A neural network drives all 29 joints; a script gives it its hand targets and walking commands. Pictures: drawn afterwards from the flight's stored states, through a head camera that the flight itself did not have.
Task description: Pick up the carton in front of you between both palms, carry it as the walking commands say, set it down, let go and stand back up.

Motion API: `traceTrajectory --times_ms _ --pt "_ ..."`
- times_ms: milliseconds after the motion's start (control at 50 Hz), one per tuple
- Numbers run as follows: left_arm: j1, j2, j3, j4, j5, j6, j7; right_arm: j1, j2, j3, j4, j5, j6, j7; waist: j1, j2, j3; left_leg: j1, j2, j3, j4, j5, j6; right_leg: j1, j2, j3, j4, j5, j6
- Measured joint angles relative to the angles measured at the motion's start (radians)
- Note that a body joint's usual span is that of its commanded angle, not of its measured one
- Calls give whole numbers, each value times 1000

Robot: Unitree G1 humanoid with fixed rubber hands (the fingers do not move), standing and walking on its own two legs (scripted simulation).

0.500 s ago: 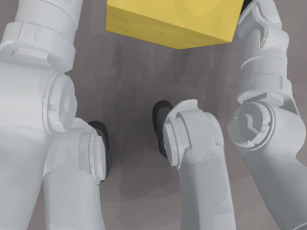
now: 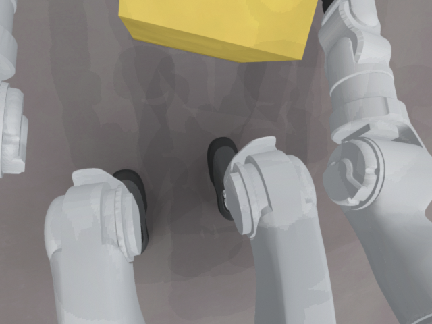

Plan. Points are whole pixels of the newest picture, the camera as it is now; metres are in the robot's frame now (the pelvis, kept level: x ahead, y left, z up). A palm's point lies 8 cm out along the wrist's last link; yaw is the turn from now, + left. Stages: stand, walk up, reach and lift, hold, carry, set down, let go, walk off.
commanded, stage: set down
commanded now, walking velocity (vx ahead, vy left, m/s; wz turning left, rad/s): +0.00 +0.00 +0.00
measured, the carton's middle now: out of the picture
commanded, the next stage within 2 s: let go in 0.98 s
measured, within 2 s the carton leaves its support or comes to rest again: neither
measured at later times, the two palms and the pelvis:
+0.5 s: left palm out of the picture +0.63 +0.11 +0.00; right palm out of the picture +0.51 -0.26 +0.00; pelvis +0.00 +0.00 +0.10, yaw +0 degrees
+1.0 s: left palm out of the picture +0.63 +0.11 +0.15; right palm out of the picture +0.50 -0.26 +0.15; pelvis +0.03 +0.00 +0.24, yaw +1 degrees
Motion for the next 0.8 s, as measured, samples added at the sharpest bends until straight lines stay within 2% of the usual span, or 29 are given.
traceTrajectory --times_ms 60,180,280,500,800 --pt "-1 -10 16 -13 13 5 -1 24 8 23 -63 23 17 -13 -6 1 -28 4 10 -3 -14 -3 -3 -3 9 -2 -15 6 -4" --pt "59 -34 124 -79 100 42 17 76 33 89 -213 72 80 -50 -14 6 -108 40 43 12 -88 -1 5 13 39 15 -87 29 -2" --pt "92 -38 195 -62 142 68 -1 114 57 88 -247 50 122 -66 -17 16 -201 77 54 26 -194 20 10 42 49 34 -184 49 -1" --pt "124 -48 249 -63 196 96 -42 175 85 24 -296 -21 161 -44 -22 34 -356 131 46 23 -410 86 9 107 35 44 -389 93 -2" --pt "220 -81 296 -160 241 144 -53 276 91 11 -390 -22 204 -12 -27 48 -439 321 42 14 -713 164 11 305 23 50 -684 154 -5"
